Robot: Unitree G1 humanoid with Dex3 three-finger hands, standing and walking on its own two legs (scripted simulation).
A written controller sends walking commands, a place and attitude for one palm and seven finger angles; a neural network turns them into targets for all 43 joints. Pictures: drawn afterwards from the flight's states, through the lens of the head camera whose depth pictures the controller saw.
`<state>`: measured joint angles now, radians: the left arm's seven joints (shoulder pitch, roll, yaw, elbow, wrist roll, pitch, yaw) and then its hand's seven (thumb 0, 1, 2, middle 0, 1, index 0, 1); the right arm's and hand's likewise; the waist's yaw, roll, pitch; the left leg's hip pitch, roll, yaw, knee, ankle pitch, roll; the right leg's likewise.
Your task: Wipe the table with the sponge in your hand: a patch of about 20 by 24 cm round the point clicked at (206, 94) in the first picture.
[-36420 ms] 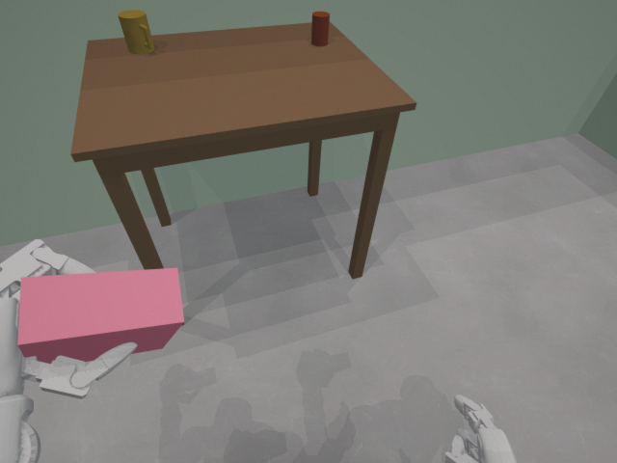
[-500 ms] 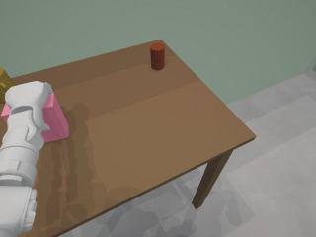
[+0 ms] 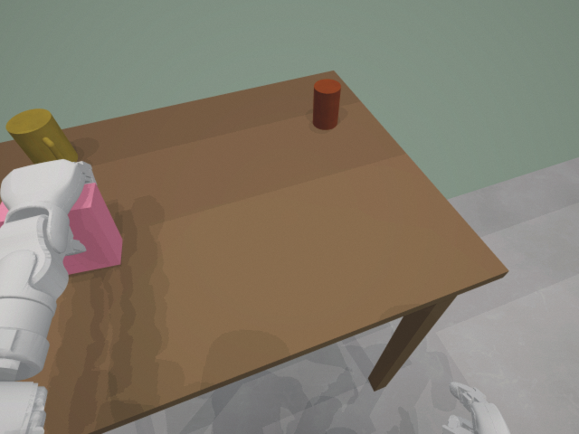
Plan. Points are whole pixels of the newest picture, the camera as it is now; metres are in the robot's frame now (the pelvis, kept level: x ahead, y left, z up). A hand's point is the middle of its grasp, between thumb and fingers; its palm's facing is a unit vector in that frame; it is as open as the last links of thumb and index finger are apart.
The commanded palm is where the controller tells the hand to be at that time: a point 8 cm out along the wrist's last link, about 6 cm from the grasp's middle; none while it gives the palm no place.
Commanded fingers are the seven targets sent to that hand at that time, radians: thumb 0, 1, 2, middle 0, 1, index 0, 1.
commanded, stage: wipe back along the first lane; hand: left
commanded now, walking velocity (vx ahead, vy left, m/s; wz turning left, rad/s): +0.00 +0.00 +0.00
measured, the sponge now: (72, 241) +0.35 +0.36 +0.05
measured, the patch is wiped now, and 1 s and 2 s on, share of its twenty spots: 1.00 1.00 1.00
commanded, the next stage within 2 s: lift the sponge slowly off the table in 1.54 s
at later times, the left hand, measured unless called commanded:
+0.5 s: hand (66, 241) +0.32 +0.34 +0.09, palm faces +0.00 -0.04 -1.00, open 9.6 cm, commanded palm +0.29 +0.32 +0.13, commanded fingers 0.00 0.10 1.30 -1.20 -1.60 -1.20 -1.60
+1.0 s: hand (68, 268) +0.28 +0.31 +0.09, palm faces +0.04 -0.04 -1.00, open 9.6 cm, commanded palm +0.24 +0.30 +0.12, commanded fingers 0.00 0.10 1.30 -1.20 -1.60 -1.20 -1.60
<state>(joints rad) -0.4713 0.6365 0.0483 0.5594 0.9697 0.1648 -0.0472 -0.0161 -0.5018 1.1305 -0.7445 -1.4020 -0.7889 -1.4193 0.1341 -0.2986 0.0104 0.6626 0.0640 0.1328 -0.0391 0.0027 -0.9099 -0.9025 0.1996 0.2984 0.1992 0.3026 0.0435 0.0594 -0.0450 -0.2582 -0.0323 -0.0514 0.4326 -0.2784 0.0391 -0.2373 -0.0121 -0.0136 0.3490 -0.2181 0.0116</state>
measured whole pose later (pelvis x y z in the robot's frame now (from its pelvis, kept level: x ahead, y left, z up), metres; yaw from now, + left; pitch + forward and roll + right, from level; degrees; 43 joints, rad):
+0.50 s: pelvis -0.01 +0.00 +0.00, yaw +0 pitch +4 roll -1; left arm -0.27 0.58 0.05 0.36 0.92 0.26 0.01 -0.03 -0.46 1.11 -0.71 -1.44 -0.75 -1.46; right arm 0.14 -0.30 0.01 0.67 0.07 0.14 -0.03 0.01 -0.91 -0.90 0.20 0.30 0.20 0.30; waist 0.05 0.07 -0.06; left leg -0.24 -0.03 -0.05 0.46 -0.29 0.04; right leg -0.22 -0.01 -0.01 0.38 -0.23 0.01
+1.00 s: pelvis +0.00 +0.00 +0.00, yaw +0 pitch +3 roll -1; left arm -0.04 0.53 0.02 0.04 0.91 0.35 0.02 -0.02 -0.46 1.11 -0.70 -1.44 -0.74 -1.47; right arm 0.10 -0.29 0.03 0.63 0.06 0.12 -0.01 0.01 -0.91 -0.90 0.20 0.30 0.20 0.30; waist 0.08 0.10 -0.06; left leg -0.21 -0.03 -0.05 0.47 -0.31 0.04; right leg -0.20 -0.01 -0.01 0.41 -0.26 0.02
